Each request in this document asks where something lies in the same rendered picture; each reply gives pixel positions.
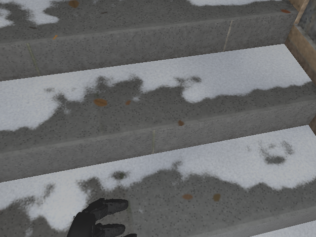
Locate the left robot hand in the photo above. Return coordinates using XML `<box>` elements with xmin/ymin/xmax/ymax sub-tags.
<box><xmin>66</xmin><ymin>197</ymin><xmax>137</xmax><ymax>237</ymax></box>

